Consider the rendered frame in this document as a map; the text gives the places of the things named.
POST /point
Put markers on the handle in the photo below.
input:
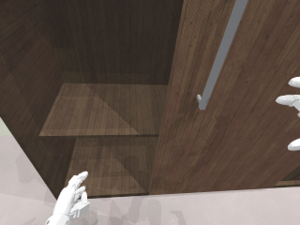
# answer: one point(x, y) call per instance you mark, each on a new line
point(235, 18)

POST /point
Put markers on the wardrobe door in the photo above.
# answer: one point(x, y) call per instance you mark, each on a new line
point(240, 141)
point(293, 176)

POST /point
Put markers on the robot left forearm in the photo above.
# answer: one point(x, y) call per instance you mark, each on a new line
point(58, 219)

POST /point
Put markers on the robot right hand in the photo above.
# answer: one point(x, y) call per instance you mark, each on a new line
point(292, 100)

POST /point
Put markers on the robot left hand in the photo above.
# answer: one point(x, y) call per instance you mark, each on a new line
point(67, 204)

